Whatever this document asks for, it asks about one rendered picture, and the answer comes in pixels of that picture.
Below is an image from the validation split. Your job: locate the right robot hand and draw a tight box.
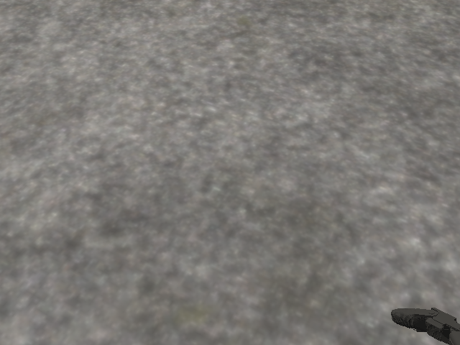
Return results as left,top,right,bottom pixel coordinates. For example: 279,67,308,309
391,308,460,345

